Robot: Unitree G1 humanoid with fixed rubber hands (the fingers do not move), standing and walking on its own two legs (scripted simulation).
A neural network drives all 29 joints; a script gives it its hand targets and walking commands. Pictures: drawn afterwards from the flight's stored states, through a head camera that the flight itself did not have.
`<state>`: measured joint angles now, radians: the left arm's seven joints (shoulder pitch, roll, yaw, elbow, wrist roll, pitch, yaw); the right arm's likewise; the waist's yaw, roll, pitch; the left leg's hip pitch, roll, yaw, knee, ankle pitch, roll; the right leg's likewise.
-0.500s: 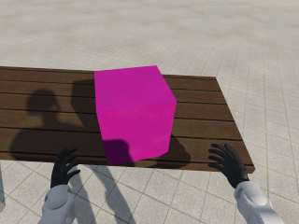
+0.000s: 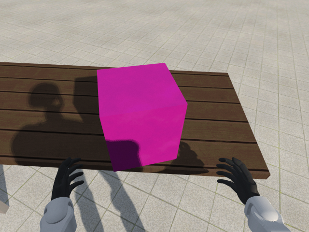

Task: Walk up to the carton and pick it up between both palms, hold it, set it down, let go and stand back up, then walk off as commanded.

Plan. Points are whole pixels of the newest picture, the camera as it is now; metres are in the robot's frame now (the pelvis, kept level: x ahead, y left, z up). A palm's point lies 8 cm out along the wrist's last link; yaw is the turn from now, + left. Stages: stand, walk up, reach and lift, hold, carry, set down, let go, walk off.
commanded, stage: set down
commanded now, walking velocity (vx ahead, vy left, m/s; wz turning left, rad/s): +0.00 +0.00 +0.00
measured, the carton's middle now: (139, 117) +0.45 +0.08 +0.05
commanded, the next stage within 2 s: let go in 1.42 s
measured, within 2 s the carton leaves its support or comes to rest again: neither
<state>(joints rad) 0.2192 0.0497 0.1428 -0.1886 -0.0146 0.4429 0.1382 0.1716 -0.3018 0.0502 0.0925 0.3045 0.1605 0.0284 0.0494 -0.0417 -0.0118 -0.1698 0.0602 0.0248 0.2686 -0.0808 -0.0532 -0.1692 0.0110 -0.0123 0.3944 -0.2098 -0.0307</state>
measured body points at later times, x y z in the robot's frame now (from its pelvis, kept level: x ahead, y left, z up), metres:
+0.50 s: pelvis +0.01 +0.00 +0.00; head +0.02 +0.01 +0.45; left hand +0.21 +0.24 +0.00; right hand +0.24 -0.21 +0.00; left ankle +0.04 +0.16 -0.75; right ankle +0.00 -0.10 -0.75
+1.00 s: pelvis +0.03 +0.01 +0.00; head +0.04 +0.02 +0.45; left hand +0.20 +0.25 -0.04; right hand +0.22 -0.22 -0.04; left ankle +0.04 +0.16 -0.75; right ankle +0.00 -0.10 -0.75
